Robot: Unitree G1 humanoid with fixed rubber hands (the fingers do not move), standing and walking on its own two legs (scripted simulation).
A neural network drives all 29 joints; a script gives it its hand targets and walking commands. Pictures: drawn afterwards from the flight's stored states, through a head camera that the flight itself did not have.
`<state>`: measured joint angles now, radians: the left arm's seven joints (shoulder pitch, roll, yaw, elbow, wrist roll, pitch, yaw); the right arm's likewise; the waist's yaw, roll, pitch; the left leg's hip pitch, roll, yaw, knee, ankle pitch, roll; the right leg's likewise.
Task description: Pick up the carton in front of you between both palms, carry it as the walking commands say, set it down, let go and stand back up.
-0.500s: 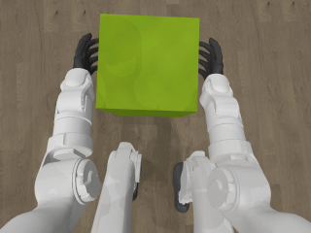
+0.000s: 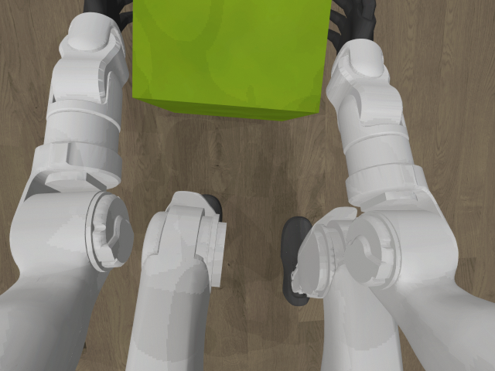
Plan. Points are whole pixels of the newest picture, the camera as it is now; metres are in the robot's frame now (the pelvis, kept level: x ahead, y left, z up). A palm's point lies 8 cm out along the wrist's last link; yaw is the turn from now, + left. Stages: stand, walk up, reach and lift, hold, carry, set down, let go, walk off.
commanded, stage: set down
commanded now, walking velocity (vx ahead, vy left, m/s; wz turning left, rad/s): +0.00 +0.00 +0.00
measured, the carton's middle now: (232, 43) +0.53 +0.11 -0.24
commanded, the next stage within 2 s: none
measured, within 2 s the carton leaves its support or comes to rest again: rests again in 0.46 s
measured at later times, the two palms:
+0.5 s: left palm (119, 29) +0.51 +0.25 -0.19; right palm (348, 48) +0.54 -0.05 -0.19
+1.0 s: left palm (117, 28) +0.51 +0.25 -0.20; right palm (351, 47) +0.54 -0.06 -0.20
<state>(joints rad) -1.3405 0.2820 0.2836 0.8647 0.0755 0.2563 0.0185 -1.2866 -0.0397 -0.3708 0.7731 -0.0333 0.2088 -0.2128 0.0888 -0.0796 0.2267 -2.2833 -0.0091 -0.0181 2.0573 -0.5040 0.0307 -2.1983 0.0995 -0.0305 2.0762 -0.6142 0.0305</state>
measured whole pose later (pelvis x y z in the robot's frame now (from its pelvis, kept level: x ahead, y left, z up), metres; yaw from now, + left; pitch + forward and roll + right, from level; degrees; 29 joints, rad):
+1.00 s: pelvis -0.01 -0.01 -0.04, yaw +0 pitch +34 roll -1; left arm -1.46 0.37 0.35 1.06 0.10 0.20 -0.13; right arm -1.44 -0.13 -0.37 0.99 -0.06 0.17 -0.09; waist 0.10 -0.08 0.39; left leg -2.27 0.03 0.00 2.19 -0.51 0.03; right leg -2.22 0.15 -0.02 2.22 -0.60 0.03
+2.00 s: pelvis +0.01 +0.00 +0.08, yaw +1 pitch +45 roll -4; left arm -1.25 0.43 0.27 0.95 -0.07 0.16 -0.05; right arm -1.23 -0.18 -0.24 0.83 0.05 0.20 -0.17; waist 0.06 -0.04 0.05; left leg -2.09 -0.03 -0.02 1.78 -0.47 0.03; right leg -2.02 0.09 0.00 1.80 -0.57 0.03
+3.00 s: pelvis +0.09 +0.02 +0.33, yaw +5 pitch +29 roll -1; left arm -0.32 0.25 0.19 0.63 0.01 0.03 -0.09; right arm -0.30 -0.12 -0.15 0.58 -0.07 0.05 -0.02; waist 0.03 -0.01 -0.07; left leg -0.98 -0.05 -0.03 0.75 -0.26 0.04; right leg -0.91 0.04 0.05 0.74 -0.33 0.02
